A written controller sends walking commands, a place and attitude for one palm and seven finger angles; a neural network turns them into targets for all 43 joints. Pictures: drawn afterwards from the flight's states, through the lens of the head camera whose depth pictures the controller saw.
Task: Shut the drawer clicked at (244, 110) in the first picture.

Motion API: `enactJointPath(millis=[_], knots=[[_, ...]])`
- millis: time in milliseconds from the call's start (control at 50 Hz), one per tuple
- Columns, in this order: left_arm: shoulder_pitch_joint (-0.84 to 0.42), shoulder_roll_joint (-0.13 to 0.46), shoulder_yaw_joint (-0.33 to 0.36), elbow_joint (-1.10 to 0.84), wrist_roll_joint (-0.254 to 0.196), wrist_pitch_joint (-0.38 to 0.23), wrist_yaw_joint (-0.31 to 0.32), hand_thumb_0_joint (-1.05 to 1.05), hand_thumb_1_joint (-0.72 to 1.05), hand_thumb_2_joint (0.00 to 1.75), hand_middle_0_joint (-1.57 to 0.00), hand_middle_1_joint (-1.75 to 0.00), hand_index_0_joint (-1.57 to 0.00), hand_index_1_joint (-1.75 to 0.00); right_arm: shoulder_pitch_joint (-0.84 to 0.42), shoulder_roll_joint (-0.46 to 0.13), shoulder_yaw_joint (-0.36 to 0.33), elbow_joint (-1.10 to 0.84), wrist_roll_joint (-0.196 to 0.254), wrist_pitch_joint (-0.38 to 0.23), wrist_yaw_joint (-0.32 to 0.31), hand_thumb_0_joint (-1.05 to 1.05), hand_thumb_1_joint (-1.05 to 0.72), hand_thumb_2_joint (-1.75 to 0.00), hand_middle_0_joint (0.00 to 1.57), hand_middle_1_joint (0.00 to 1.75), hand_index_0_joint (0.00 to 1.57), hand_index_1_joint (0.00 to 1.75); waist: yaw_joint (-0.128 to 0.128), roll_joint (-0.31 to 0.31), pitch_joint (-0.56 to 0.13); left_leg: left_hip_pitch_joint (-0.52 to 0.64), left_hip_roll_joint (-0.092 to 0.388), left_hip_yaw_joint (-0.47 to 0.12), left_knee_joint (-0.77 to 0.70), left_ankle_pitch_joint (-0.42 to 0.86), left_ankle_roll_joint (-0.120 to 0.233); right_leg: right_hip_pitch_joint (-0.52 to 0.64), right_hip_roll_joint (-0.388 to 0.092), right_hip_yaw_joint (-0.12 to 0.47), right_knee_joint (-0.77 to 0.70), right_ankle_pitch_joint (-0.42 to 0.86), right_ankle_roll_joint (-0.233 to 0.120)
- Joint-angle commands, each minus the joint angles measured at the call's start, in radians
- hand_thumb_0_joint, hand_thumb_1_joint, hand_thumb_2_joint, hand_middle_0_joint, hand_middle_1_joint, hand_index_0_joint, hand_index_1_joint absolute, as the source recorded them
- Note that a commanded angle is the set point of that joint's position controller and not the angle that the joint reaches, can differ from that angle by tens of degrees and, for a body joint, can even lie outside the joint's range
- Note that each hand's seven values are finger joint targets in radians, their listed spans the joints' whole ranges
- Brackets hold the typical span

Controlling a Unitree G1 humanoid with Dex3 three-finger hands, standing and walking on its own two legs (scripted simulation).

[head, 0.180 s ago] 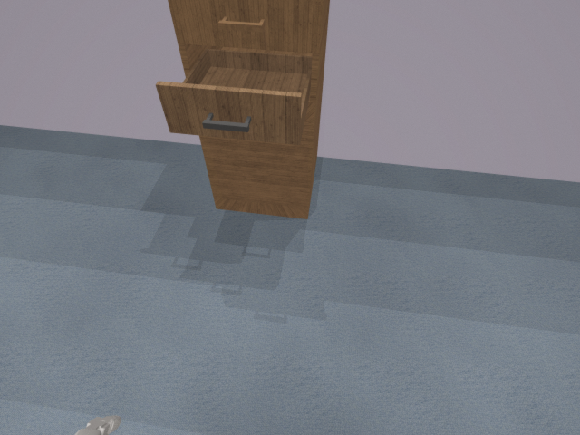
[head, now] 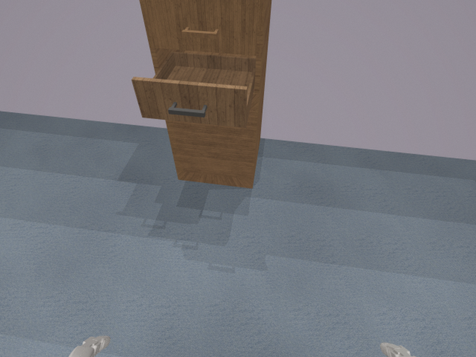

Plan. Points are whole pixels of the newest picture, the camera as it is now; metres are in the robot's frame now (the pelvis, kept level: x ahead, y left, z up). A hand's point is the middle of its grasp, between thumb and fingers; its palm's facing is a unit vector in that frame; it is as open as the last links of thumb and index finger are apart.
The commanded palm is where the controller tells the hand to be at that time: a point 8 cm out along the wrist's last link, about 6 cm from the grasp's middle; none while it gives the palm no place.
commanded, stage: stand and wait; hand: left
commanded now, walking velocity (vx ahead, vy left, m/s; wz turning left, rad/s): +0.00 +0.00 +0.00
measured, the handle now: (188, 109) +0.87 +0.23 -0.09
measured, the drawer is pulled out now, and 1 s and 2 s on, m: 0.24 0.24 0.24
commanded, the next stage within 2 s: look at it before walking up in 0.64 s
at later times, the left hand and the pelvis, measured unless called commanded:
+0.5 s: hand out of the picture +0.04 +0.22 -0.15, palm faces -0.01 -0.95 -0.32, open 7.4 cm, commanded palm none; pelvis -0.02 -0.02 +0.01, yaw +0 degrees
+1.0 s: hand out of the picture +0.03 +0.21 -0.15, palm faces -0.02 -0.95 -0.30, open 7.4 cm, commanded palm none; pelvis -0.03 -0.02 +0.01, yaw +0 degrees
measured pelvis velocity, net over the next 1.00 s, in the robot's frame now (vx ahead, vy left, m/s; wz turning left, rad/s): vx -0.03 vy -0.02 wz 0.00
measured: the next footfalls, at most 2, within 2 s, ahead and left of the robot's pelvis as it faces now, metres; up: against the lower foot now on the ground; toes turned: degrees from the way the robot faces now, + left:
left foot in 1.74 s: +0.08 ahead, +0.15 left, +0.00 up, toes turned +17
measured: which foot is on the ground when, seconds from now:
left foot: down 0.00-1.00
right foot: down 0.00-1.00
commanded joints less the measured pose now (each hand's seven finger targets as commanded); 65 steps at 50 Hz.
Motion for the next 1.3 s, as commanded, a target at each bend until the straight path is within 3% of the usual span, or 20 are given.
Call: enactJointPath(millis=[0,300,640,1000,1120,1280], knots=[[-0.024,0.206,0.048,-0.056,0.002,-0.023,0.015,0.00,0.90,0.90,-0.20,-0.30,-0.20,-0.30,-0.036,-0.197,-0.047,-0.050,0.005,-0.025,-0.009,0.00,-0.90,-0.90,0.20,0.30,0.20,0.30,-0.007,-0.010,-0.074,0.018,0.126,-0.086,-0.083,0.299,0.024,0.021,-0.084,0.059,-0.073,0.301,-0.049],[0.000,0.192,0.048,0.006,-0.001,-0.031,0.014,0.00,0.90,0.90,-0.20,-0.30,-0.20,-0.30,-0.015,-0.181,-0.036,0.021,0.010,-0.023,-0.009,0.00,-0.90,-0.90,0.20,0.30,0.20,0.30,-0.005,-0.012,-0.063,0.024,0.129,-0.089,-0.120,0.228,0.010,0.040,-0.094,0.082,-0.141,0.271,-0.050],[0.025,0.171,0.043,0.053,-0.001,-0.031,0.015,0.00,0.90,0.90,-0.20,-0.30,-0.20,-0.30,0.037,-0.159,-0.030,0.081,0.008,-0.020,-0.008,0.00,-0.90,-0.90,0.20,0.30,0.20,0.30,-0.005,-0.011,-0.021,-0.003,0.129,-0.092,-0.155,0.130,-0.002,0.002,-0.090,0.103,-0.201,0.107,-0.049],[0.035,0.154,0.045,0.059,0.002,-0.033,0.017,0.00,0.90,0.90,-0.20,-0.30,-0.20,-0.30,0.054,-0.146,-0.033,0.086,0.010,-0.024,-0.009,0.00,-0.90,-0.90,0.20,0.30,0.20,0.30,-0.006,-0.015,-0.015,-0.003,0.138,-0.095,-0.164,0.148,0.000,-0.005,-0.082,0.092,-0.193,0.142,-0.046],[0.042,0.150,0.043,0.061,0.002,-0.032,0.017,0.00,0.90,0.90,-0.20,-0.30,-0.20,-0.30,0.055,-0.147,-0.032,0.087,0.010,-0.025,-0.009,0.00,-0.90,-0.90,0.20,0.30,0.20,0.30,-0.004,0.013,-0.013,-0.002,0.139,-0.095,-0.168,0.151,0.001,-0.004,-0.082,0.090,-0.190,0.146,-0.045],[0.046,0.149,0.043,0.064,0.002,-0.034,0.016,0.00,0.90,0.90,-0.20,-0.30,-0.20,-0.30,0.058,-0.148,-0.033,0.087,0.010,-0.026,-0.010,0.00,-0.90,-0.90,0.20,0.30,0.20,0.30,-0.006,-0.004,-0.024,0.010,0.141,-0.094,-0.172,0.161,0.001,0.001,-0.081,0.090,-0.190,0.162,-0.044]])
